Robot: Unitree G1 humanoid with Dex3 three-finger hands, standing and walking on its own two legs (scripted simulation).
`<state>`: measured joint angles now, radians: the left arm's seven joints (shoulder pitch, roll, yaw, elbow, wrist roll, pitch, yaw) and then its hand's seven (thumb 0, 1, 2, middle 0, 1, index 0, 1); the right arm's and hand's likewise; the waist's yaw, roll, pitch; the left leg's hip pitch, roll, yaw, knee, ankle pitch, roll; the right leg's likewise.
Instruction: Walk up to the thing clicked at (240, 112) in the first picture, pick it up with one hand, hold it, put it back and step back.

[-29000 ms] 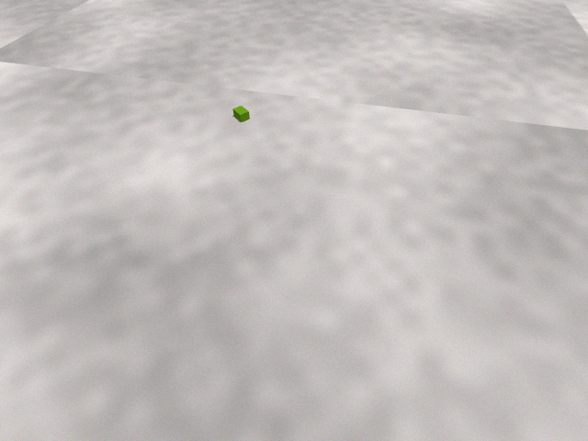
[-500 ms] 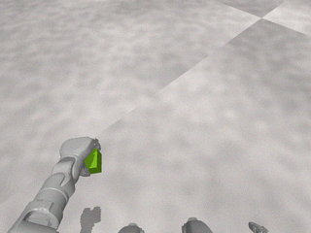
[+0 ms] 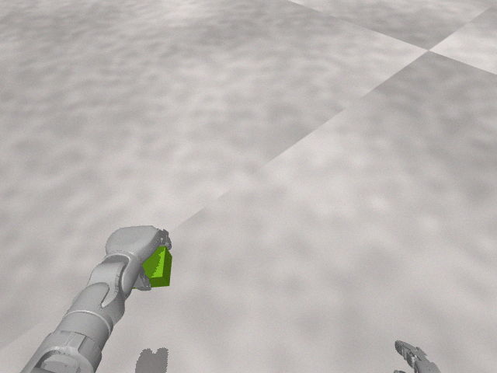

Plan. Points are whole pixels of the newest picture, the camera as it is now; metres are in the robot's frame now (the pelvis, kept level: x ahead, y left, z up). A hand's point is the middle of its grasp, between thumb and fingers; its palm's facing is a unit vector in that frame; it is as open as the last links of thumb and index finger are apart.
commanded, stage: hold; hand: left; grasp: from above
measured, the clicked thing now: (145, 267) +0.32 +0.24 -0.09
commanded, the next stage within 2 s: crouch in 1.44 s
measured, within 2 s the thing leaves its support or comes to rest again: neither
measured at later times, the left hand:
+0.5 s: hand (145, 269) +0.29 +0.21 -0.02, palm faces -0.44 -0.04 -0.90, open 9.1 cm
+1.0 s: hand (141, 274) +0.28 +0.21 -0.01, palm faces -0.43 -0.05 -0.90, open 9.1 cm
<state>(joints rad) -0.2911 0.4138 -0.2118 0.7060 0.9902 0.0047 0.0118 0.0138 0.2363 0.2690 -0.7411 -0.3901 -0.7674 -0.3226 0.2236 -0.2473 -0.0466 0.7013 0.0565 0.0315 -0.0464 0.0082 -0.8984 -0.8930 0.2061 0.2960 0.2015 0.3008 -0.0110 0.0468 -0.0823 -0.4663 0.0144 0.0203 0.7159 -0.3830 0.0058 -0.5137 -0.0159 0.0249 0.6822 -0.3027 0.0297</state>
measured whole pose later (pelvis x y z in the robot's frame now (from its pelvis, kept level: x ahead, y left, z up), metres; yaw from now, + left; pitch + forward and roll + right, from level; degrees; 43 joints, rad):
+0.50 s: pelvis -0.01 -0.01 +0.01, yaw +0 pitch +4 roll +0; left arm -0.25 0.41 -0.22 0.62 0.99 0.00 -0.03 0.01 0.21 0.29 -0.78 -0.36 -0.79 -0.31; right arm 0.21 -0.26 -0.04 0.68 0.06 0.06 -0.06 0.01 -0.90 -0.90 0.21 0.30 0.20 0.30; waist 0.01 0.05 -0.05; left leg -0.35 0.01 0.02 0.60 -0.32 -0.01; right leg -0.41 -0.01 0.03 0.61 -0.26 0.02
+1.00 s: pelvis -0.02 -0.02 +0.02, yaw +0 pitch +1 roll +1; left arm -0.23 0.42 -0.22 0.57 0.97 0.00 -0.07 0.01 0.23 0.22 -0.79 -0.34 -0.81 -0.29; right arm 0.17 -0.25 -0.02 0.68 0.07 0.05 -0.07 0.01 -0.90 -0.90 0.21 0.30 0.20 0.30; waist 0.02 0.06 -0.02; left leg -0.28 0.01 0.03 0.52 -0.27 -0.01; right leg -0.35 -0.01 0.03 0.54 -0.22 0.01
